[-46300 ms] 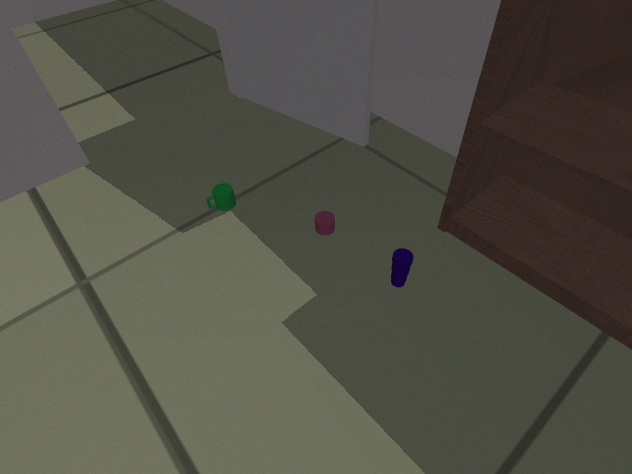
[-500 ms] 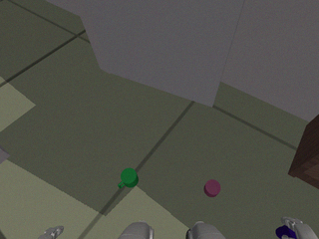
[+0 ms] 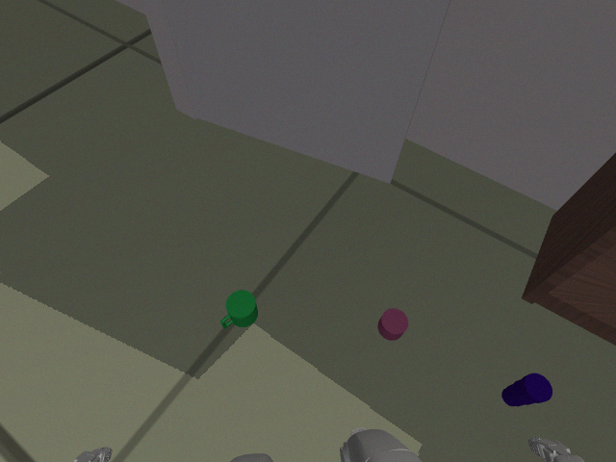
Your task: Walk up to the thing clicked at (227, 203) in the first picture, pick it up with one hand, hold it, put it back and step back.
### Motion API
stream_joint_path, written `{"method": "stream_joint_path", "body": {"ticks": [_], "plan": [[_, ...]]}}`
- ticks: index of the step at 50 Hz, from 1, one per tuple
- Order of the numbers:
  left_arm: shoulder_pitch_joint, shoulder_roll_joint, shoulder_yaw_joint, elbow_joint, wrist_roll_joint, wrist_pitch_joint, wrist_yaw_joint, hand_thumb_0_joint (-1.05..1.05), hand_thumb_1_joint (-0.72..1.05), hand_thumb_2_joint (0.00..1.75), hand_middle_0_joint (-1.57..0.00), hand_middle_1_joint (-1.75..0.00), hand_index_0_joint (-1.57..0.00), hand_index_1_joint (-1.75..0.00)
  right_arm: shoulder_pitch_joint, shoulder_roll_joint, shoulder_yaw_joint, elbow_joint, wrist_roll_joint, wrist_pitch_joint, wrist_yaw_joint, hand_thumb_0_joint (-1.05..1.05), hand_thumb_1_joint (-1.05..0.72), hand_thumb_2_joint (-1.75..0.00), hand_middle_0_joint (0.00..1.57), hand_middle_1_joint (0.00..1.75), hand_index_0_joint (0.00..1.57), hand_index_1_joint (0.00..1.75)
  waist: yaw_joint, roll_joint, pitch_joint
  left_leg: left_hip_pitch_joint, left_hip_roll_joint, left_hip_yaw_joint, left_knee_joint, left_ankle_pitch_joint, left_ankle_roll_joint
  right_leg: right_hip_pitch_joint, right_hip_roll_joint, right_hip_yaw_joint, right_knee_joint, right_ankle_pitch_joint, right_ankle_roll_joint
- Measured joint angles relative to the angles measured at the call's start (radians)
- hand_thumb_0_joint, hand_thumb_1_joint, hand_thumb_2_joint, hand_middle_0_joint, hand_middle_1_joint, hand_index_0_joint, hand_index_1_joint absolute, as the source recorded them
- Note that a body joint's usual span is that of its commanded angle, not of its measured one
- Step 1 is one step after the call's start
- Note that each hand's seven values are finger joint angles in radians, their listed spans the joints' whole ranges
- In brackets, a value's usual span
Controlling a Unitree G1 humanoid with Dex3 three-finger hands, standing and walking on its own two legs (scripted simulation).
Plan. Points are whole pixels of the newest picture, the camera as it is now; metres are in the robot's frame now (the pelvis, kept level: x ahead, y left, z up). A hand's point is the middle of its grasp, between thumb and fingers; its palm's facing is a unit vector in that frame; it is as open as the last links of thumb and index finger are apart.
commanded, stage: step back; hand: left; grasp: from above
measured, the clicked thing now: (238, 312) +0.56 +0.21 -0.72
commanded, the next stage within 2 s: none
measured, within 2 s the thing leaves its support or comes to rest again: neither
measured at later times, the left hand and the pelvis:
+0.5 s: hand out of the picture +0.01 +0.25 -0.14, palm faces +0.00 -0.93 -0.37, open 7.4 cm; pelvis -0.14 -0.01 -0.01, yaw +2 degrees
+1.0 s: hand out of the picture -0.24 +0.21 -0.16, palm faces -0.06 -0.91 -0.40, open 7.4 cm; pelvis -0.31 -0.06 -0.02, yaw -2 degrees
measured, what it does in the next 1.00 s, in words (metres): walks backwards: right foot, then left foot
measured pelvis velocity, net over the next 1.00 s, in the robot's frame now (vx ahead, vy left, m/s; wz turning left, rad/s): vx -0.31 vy -0.06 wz -0.04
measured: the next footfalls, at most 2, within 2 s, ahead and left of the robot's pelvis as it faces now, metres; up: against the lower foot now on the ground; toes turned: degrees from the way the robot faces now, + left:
right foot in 0.10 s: +0.02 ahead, -0.11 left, +0.00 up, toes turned +2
left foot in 0.50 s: -0.12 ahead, +0.10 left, +0.00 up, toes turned -1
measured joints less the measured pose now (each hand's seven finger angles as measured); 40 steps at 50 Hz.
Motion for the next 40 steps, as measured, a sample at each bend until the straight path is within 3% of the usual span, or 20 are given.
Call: {"method": "stream_joint_path", "body": {"ticks": [4, 7, 11, 15, 18, 21, 24, 25, 26, 27, 29, 30, 32, 35, 40], "plan": [[0.012, -0.007, 0.000, 0.006, 0.008, -0.008, -0.006, 0.01, 0.91, 0.90, -0.20, -0.30, -0.21, -0.30, -0.026, -0.015, 0.000, -0.029, 0.006, 0.001, 0.006, 0.00, -0.90, -0.89, 0.20, 0.30, 0.21, 0.30, 0.004, 0.020, 0.003, -0.043, 0.005, 0.033, 0.072, -0.017, -0.005, 0.091, -0.042, -0.058, -0.214, 0.036, -0.017], [0.007, -0.041, -0.002, 0.017, 0.018, -0.023, -0.010, 0.01, 0.91, 0.90, -0.20, -0.30, -0.21, -0.30, -0.049, -0.036, -0.004, -0.017, 0.018, 0.015, 0.008, 0.00, -0.90, -0.89, 0.20, 0.30, 0.21, 0.30, -0.013, 0.104, 0.013, -0.069, 0.051, -0.005, 0.136, -0.026, -0.019, 0.135, -0.003, -0.105, -0.302, 0.132, -0.047], [0.014, -0.033, -0.006, -0.018, 0.017, -0.030, -0.018, 0.01, 0.91, 0.90, -0.20, -0.30, -0.21, -0.30, -0.048, -0.012, 0.007, -0.004, 0.027, 0.031, 0.009, 0.00, -0.90, -0.89, 0.20, 0.29, 0.21, 0.30, 0.019, 0.055, -0.016, -0.147, -0.051, -0.100, 0.410, -0.230, -0.048, 0.103, -0.039, -0.073, -0.314, 0.164, -0.068], [-0.007, -0.038, -0.002, -0.056, 0.014, -0.025, -0.011, 0.01, 0.91, 0.90, -0.20, -0.30, -0.21, -0.30, -0.026, -0.026, 0.018, -0.014, 0.027, 0.018, 0.009, 0.00, -0.90, -0.89, 0.20, 0.30, 0.21, 0.30, 0.023, 0.040, -0.032, -0.171, -0.095, -0.174, 0.571, -0.219, -0.064, 0.067, -0.061, -0.068, -0.375, 0.234, -0.063], [-0.030, -0.046, -0.005, -0.091, 0.020, -0.023, -0.010, 0.01, 0.90, 0.90, -0.20, -0.30, -0.21, -0.30, -0.007, -0.050, 0.018, -0.015, 0.025, 0.013, 0.001, 0.00, -0.90, -0.89, 0.20, 0.30, 0.21, 0.30, 0.017, 0.055, -0.030, -0.129, -0.073, -0.182, 0.502, -0.215, -0.079, 0.034, -0.060, -0.086, -0.385, 0.267, -0.059], [-0.053, -0.050, -0.007, -0.124, 0.021, -0.019, -0.010, 0.01, 0.90, 0.90, -0.20, -0.30, -0.21, -0.30, 0.010, -0.062, 0.013, -0.007, 0.018, 0.013, -0.005, 0.00, -0.90, -0.89, 0.20, 0.30, 0.21, 0.30, 0.005, 0.062, -0.016, -0.068, -0.037, -0.144, 0.338, -0.222, -0.087, 0.003, -0.064, -0.116, -0.372, 0.287, -0.052], [-0.064, -0.037, -0.010, -0.142, 0.017, -0.011, -0.014, 0.01, 0.90, 0.90, -0.20, -0.30, -0.21, -0.30, 0.026, -0.059, 0.009, 0.000, 0.010, 0.008, 0.000, 0.00, -0.90, -0.89, 0.20, 0.29, 0.21, 0.30, -0.006, 0.048, -0.008, 0.005, -0.011, -0.093, 0.124, -0.141, -0.072, -0.036, -0.072, -0.139, -0.330, 0.294, -0.040], [-0.068, -0.026, -0.009, -0.140, 0.013, -0.006, -0.015, 0.01, 0.90, 0.90, -0.20, -0.30, -0.21, -0.30, 0.026, -0.048, 0.007, 0.005, 0.006, 0.005, 0.002, 0.00, -0.90, -0.89, 0.20, 0.29, 0.21, 0.30, -0.006, 0.024, 0.000, 0.018, -0.021, -0.080, 0.084, -0.086, -0.052, -0.048, -0.083, -0.135, -0.308, 0.294, -0.034], [-0.067, -0.013, -0.005, -0.134, 0.011, 0.001, -0.016, 0.01, 0.90, 0.90, -0.20, -0.30, -0.21, -0.30, 0.027, -0.031, 0.006, 0.010, 0.000, 0.005, 0.005, 0.00, -0.90, -0.89, 0.20, 0.29, 0.21, 0.30, 0.001, -0.016, 0.008, 0.025, -0.040, -0.061, 0.075, -0.067, -0.038, -0.055, -0.098, -0.113, -0.292, 0.296, -0.031], [-0.058, -0.007, 0.000, -0.121, 0.009, 0.008, -0.015, 0.01, 0.90, 0.90, -0.20, -0.30, -0.21, -0.30, 0.034, -0.020, 0.009, 0.011, -0.009, 0.004, 0.011, 0.00, -0.90, -0.89, 0.20, 0.29, 0.21, 0.30, 0.008, -0.036, 0.002, 0.024, -0.044, -0.046, 0.073, -0.060, -0.030, -0.072, -0.089, -0.086, -0.258, 0.218, -0.030], [-0.034, -0.011, 0.006, -0.087, 0.015, 0.022, -0.012, 0.01, 0.91, 0.90, -0.20, -0.30, -0.21, -0.30, 0.053, -0.016, 0.013, 0.006, -0.018, 0.004, 0.023, 0.00, -0.90, -0.89, 0.20, 0.29, 0.21, 0.30, -0.011, -0.018, -0.023, 0.005, -0.015, -0.060, 0.082, -0.052, -0.020, -0.116, -0.020, -0.042, -0.082, 0.021, -0.024], [-0.024, -0.012, 0.008, -0.072, 0.016, 0.027, -0.013, 0.01, 0.91, 0.90, -0.20, -0.30, -0.21, -0.30, 0.061, -0.015, 0.013, 0.008, -0.022, 0.002, 0.023, 0.00, -0.90, -0.89, 0.20, 0.30, 0.21, 0.30, -0.023, -0.004, -0.031, 0.001, 0.002, -0.076, 0.074, -0.040, -0.020, -0.130, 0.013, -0.025, 0.022, -0.018, -0.023], [-0.002, -0.004, 0.016, -0.059, 0.007, 0.028, -0.017, 0.01, 0.91, 0.90, -0.20, -0.30, -0.21, -0.30, 0.072, -0.008, 0.016, 0.011, -0.029, 0.000, 0.019, 0.00, -0.90, -0.89, 0.20, 0.30, 0.21, 0.30, -0.019, -0.002, -0.049, -0.002, 0.022, -0.082, 0.031, -0.001, -0.026, -0.147, 0.053, 0.021, 0.190, -0.015, -0.024], [0.031, 0.014, 0.029, -0.057, 0.003, 0.020, -0.020, 0.01, 0.91, 0.90, -0.20, -0.30, -0.21, -0.30, 0.066, -0.003, 0.015, 0.002, -0.025, -0.004, 0.013, 0.01, -0.90, -0.89, 0.21, 0.30, 0.21, 0.30, 0.005, -0.013, -0.060, -0.026, 0.038, -0.072, -0.012, 0.049, -0.033, -0.130, 0.062, 0.066, 0.318, 0.013, -0.009], [0.071, 0.041, 0.039, -0.038, 0.009, 0.016, -0.015, 0.01, 0.91, 0.90, -0.20, -0.30, -0.21, -0.30, 0.008, -0.006, 0.009, -0.054, -0.011, -0.018, 0.008, 0.01, -0.90, -0.89, 0.21, 0.30, 0.21, 0.30, 0.027, -0.024, -0.032, -0.089, 0.062, -0.045, 0.000, 0.094, -0.042, -0.027, 0.005, 0.063, 0.217, -0.014, 0.032]]}}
